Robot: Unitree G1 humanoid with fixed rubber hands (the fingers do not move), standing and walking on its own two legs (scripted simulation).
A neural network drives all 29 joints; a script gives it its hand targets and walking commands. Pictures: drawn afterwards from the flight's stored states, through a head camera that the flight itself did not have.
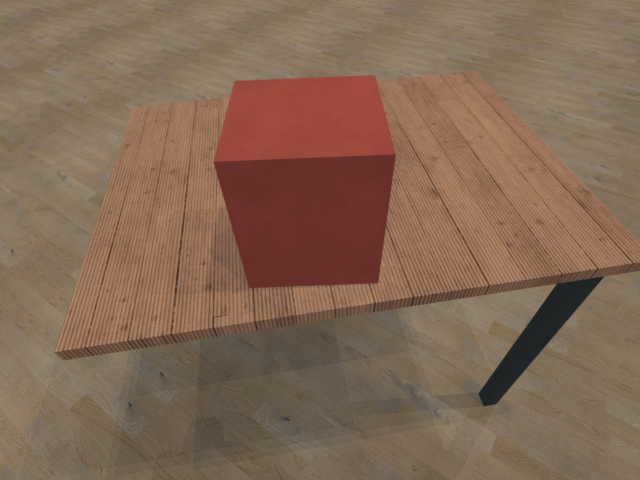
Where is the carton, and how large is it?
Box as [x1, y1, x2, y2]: [213, 75, 395, 287]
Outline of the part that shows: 374,75 234,81 213,161 249,287 377,282 395,153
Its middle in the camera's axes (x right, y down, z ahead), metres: -0.02 -0.09 +0.61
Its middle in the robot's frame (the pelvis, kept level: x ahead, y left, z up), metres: +0.53 +0.02 +0.08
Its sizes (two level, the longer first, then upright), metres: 0.210 0.200 0.250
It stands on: a table, 0.73 m high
